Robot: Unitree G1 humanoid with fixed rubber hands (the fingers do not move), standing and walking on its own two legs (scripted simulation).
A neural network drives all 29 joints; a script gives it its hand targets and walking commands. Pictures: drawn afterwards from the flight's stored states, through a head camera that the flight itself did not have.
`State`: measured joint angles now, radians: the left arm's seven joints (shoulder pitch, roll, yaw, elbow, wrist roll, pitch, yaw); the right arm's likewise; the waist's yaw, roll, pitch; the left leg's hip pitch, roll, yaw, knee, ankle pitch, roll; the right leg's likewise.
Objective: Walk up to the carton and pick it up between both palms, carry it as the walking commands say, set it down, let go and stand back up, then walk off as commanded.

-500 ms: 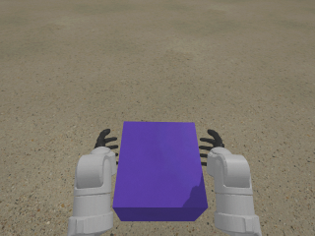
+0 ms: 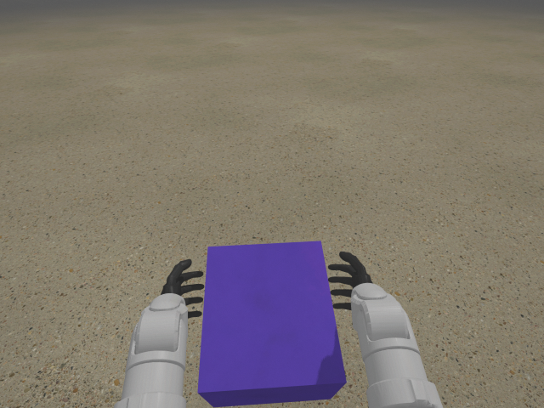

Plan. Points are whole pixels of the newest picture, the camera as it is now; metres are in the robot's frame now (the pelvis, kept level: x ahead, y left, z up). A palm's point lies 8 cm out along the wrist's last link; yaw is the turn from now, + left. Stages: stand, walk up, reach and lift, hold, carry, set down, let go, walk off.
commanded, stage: hold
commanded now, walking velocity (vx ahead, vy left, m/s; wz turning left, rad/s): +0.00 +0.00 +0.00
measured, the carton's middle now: (268, 322) +0.30 +0.03 -0.05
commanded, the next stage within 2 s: set down in 0.48 s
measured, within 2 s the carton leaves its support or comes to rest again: neither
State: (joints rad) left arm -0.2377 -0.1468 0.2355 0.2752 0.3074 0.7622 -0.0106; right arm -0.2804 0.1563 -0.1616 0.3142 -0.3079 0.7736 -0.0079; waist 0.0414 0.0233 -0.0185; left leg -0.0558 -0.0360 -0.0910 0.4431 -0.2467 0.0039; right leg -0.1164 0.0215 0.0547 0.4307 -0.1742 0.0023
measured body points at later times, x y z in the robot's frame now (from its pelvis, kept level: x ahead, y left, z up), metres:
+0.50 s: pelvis +0.00 -0.01 +0.00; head -0.04 -0.02 +0.45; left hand +0.30 +0.16 +0.05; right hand +0.31 -0.14 +0.05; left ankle +0.01 +0.12 -0.74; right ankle +0.05 -0.12 -0.74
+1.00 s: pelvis +0.01 +0.00 +0.00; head +0.00 +0.00 +0.45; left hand +0.31 +0.15 -0.01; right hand +0.31 -0.14 -0.01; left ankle +0.01 +0.12 -0.74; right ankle +0.05 -0.12 -0.74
